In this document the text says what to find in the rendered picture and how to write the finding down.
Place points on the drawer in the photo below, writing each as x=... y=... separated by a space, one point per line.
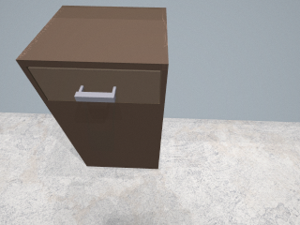
x=132 y=85

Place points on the cabinet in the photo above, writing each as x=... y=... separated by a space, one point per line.
x=106 y=134

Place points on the handle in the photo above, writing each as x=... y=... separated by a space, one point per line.
x=81 y=96

